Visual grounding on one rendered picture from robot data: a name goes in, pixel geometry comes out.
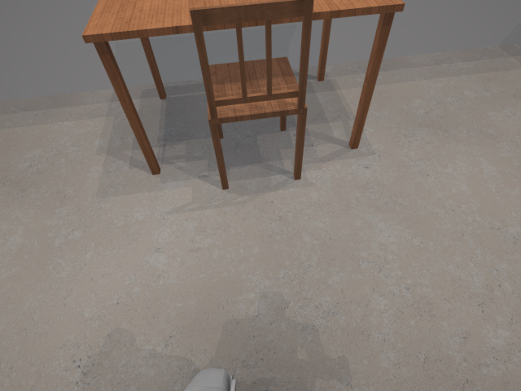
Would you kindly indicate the table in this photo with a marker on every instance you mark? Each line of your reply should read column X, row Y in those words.
column 114, row 20

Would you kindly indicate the chair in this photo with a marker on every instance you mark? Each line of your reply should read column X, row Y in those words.
column 255, row 89

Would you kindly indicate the left robot thigh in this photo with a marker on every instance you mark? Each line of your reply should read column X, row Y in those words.
column 212, row 379

